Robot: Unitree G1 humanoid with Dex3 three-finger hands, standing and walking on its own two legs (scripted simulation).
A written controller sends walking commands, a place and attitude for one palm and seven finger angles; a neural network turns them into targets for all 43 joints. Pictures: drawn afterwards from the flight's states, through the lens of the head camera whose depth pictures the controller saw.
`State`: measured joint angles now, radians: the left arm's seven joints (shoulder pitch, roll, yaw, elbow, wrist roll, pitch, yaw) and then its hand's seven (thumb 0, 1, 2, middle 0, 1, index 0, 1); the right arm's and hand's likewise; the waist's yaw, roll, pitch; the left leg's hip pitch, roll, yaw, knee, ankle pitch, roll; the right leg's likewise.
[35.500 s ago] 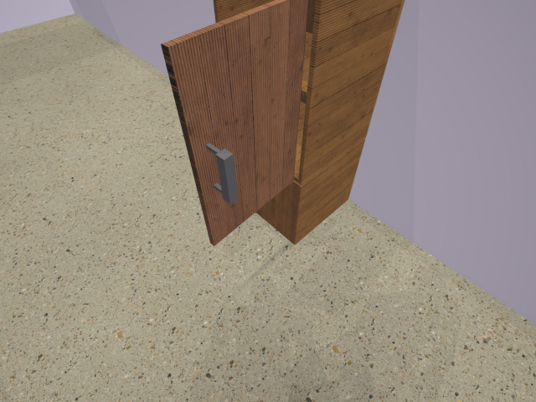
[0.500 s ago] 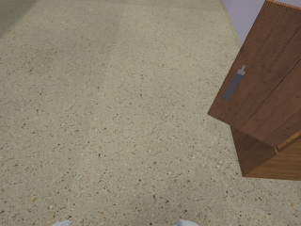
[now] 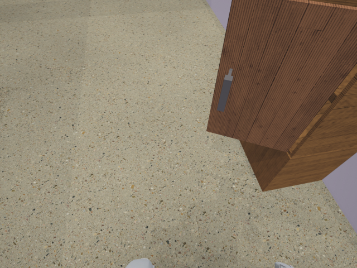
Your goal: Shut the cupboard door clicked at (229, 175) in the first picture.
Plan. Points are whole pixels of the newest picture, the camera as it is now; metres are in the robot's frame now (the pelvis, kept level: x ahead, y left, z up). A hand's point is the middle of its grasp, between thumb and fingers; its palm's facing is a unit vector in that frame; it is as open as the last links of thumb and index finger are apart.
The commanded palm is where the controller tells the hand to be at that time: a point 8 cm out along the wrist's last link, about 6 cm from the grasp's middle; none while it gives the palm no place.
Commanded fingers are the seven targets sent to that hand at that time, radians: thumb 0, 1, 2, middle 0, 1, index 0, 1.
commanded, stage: turn to face it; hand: left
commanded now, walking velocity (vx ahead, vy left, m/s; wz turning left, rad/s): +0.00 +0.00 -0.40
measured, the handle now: (225, 90) +0.69 -0.12 -0.05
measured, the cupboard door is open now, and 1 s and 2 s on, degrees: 61 61 61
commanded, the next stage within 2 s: take the last steps up to it in 0.28 s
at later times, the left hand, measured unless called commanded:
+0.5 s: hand (114, 259) +0.15 +0.18 -0.16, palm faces -0.22 -0.94 -0.25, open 7.4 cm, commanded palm none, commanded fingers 0.00 0.90 0.90 -0.20 -0.30 -0.20 -0.30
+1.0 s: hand (138, 221) +0.25 +0.13 -0.17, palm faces -0.31 -0.94 -0.14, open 7.4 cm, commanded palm none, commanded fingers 0.00 0.90 0.90 -0.20 -0.30 -0.20 -0.30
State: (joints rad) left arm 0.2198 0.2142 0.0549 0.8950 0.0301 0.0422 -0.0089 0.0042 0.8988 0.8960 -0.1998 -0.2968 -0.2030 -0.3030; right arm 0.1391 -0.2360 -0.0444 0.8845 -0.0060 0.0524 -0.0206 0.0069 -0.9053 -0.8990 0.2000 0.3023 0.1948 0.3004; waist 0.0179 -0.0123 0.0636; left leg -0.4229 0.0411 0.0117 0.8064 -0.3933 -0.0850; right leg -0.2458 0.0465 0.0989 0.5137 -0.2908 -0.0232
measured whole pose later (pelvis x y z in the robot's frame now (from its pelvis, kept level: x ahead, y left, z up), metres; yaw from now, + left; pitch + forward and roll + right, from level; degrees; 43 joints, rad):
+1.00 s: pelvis +0.14 -0.03 +0.01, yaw -19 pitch +1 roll -2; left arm 0.22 0.23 0.07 0.99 0.04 0.04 -0.05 0.01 0.91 0.90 -0.19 -0.30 -0.20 -0.30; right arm 0.35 -0.16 -0.01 1.01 -0.04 -0.04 -0.04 0.00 -0.90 -0.90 0.20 0.30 0.20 0.30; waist -0.02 -0.04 0.04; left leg -0.15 0.11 0.18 0.42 -0.28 -0.01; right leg -0.53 -0.05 -0.01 1.08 -0.28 0.00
